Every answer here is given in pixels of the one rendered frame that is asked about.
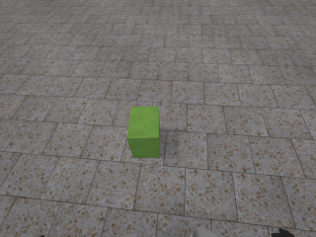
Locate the carton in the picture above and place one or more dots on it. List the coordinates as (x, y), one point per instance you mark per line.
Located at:
(143, 133)

